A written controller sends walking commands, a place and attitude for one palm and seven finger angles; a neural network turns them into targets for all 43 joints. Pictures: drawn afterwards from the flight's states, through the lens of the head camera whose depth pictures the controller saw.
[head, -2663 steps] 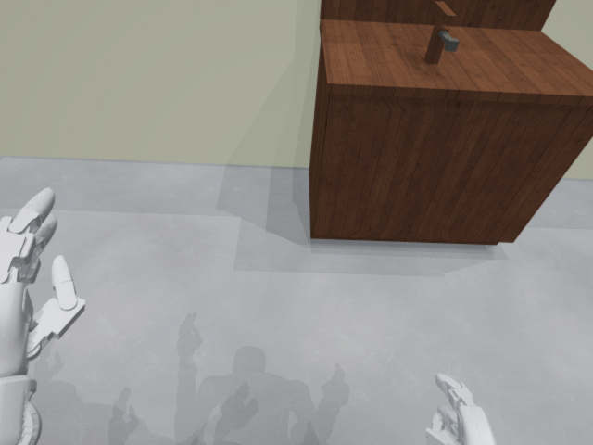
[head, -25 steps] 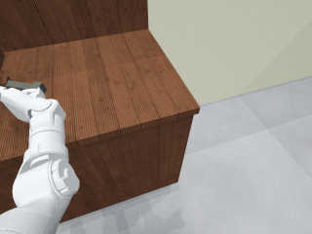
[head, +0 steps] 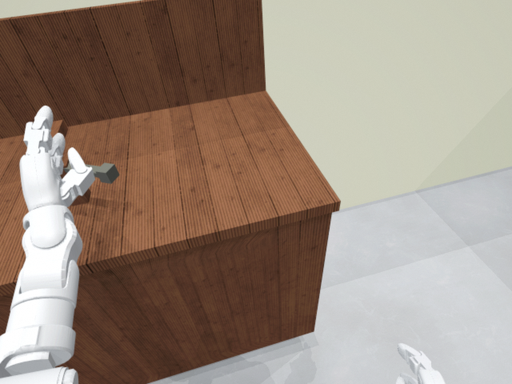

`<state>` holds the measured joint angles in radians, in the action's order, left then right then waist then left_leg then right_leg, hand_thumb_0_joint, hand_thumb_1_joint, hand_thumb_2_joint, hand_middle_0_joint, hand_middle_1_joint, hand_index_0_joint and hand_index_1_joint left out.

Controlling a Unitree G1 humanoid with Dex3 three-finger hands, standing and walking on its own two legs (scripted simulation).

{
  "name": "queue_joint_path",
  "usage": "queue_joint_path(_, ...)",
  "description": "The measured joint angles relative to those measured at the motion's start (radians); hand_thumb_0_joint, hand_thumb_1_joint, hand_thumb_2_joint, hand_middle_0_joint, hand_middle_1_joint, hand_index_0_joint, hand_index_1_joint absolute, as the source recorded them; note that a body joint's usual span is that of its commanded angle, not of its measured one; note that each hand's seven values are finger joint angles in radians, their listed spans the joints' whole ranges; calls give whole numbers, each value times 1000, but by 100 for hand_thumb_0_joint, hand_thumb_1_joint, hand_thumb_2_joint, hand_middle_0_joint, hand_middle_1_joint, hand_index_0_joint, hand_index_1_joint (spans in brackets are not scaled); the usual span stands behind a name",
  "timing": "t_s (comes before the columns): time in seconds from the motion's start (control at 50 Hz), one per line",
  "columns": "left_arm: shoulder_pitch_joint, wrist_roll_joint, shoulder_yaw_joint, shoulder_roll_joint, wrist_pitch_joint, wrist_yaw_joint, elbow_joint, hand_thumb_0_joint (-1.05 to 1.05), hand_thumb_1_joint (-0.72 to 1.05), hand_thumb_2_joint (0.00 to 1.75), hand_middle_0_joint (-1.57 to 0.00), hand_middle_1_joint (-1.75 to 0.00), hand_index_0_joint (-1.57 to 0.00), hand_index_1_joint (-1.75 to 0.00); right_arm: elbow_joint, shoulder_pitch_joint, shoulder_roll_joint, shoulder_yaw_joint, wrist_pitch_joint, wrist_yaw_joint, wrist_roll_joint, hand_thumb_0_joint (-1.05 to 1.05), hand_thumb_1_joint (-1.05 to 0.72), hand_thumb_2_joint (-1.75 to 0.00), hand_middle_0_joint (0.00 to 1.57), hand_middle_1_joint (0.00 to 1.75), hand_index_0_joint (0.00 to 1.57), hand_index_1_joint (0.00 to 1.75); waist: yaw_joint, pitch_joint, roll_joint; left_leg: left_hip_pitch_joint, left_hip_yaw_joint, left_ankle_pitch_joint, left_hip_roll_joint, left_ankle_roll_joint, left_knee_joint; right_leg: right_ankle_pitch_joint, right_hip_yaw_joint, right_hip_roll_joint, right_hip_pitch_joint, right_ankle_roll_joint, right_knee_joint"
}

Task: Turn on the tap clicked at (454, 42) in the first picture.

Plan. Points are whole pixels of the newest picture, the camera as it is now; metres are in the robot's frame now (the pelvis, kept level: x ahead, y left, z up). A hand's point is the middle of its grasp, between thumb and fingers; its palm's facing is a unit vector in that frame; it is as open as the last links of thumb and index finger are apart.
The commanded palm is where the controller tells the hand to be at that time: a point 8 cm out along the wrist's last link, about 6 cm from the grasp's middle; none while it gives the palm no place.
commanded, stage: draw the hand back beside the body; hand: left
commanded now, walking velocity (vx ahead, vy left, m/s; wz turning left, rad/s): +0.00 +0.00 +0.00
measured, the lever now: (107, 173) +0.46 +0.34 +0.10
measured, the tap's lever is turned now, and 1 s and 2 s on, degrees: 59 59 59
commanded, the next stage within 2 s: step back with the hand held close in 0.98 s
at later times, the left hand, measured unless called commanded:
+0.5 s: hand (71, 228) +0.26 +0.27 +0.17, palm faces +0.41 -0.87 -0.27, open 7.5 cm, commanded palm +0.21 +0.31 +0.18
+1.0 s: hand (56, 264) +0.21 +0.26 +0.17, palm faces +0.42 -0.85 -0.33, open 7.4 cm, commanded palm +0.17 +0.30 +0.18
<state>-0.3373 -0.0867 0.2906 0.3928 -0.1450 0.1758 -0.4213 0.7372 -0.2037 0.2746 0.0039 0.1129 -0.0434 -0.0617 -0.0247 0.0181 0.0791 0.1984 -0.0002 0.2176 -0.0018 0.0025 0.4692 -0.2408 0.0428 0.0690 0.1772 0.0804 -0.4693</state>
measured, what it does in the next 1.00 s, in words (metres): stands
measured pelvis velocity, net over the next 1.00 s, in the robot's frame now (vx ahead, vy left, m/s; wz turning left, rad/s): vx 0.01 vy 0.03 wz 0.00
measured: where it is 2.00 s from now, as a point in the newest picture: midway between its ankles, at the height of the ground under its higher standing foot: outside the picture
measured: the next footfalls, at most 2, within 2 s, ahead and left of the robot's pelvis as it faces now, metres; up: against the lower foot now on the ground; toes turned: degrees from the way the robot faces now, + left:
none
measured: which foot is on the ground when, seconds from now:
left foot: down 0.00-1.00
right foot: down 0.00-1.00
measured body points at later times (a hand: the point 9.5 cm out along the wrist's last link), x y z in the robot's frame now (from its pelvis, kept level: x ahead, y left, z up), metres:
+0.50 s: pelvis +0.02 +0.03 +0.01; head +0.00 +0.00 +0.46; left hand +0.24 +0.31 +0.19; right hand +0.20 -0.19 -0.08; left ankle +0.03 +0.13 -0.74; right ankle +0.01 -0.06 -0.74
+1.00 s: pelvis +0.01 +0.03 +0.01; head -0.01 +0.00 +0.46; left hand +0.18 +0.31 +0.19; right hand +0.21 -0.19 -0.08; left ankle +0.03 +0.13 -0.74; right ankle +0.01 -0.06 -0.74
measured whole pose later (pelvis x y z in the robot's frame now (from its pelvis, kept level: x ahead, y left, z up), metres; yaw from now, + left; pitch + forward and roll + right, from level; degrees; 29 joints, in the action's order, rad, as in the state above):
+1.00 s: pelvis +0.01 +0.03 +0.01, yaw +0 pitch -7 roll +0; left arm 0.39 -0.07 0.25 0.31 -0.13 0.12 0.35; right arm 0.66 -0.17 0.22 0.02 0.10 -0.05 0.00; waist -0.07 -0.05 0.07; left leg 0.06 0.00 0.19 -0.03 0.03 0.36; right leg -0.20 0.03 0.05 0.03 0.05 -0.34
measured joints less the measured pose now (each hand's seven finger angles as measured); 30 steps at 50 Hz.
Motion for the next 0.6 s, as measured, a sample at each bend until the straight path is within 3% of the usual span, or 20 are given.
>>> queue_joint_path(0.14,166,-10,-15,-26,8,-51,140,1,90,90,-18,-22,-17,-22,-51,48,-14,4,-42,-10,3,1,-90,-90,20,30,20,30,-4,-42,1,-40,10,-18,0,3,-36,27,-12,1,-41,-6,46)
queue_joint_path(0.36,383,-5,-14,-66,-4,-41,439,1,90,90,-20,-25,-19,-26,-55,39,-38,15,-21,-25,32,1,-90,-90,20,30,20,30,-38,-65,-13,-101,17,-29,-13,18,-93,43,-22,-12,-106,-23,110)
queue_joint_path(0.6,626,3,-46,-78,6,-78,663,1,90,90,-21,-29,-20,-29,-74,40,-60,15,-29,-3,51,1,-90,-90,20,30,20,30,-35,-57,-17,-146,26,-28,-25,31,-128,42,-33,-24,-148,-37,143)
